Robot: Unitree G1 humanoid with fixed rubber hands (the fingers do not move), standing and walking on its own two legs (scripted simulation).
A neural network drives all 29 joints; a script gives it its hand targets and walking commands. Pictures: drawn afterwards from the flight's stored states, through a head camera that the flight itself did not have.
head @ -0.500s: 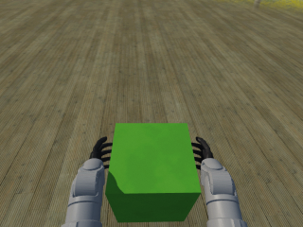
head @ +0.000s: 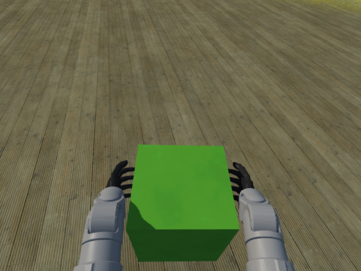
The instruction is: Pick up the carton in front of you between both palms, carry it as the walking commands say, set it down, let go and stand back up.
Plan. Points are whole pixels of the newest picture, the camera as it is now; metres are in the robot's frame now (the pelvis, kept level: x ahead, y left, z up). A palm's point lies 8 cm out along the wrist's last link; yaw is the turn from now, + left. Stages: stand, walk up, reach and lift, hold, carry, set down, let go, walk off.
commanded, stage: hold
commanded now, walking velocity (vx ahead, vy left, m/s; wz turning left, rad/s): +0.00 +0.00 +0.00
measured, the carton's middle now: (179, 206) +0.30 -0.01 -0.04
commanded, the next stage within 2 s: set down in 0.40 s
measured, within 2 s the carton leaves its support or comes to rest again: neither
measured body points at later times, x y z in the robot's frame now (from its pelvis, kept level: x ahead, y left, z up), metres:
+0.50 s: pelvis +0.00 +0.03 +0.00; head -0.03 +0.05 +0.45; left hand +0.32 +0.17 +0.03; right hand +0.31 -0.13 +0.04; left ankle +0.07 +0.13 -0.74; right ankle -0.02 -0.11 -0.74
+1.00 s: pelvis -0.02 +0.01 -0.05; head +0.18 +0.04 +0.35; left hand +0.35 +0.20 -0.15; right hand +0.37 -0.10 -0.14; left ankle +0.07 +0.13 -0.74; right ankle -0.02 -0.11 -0.74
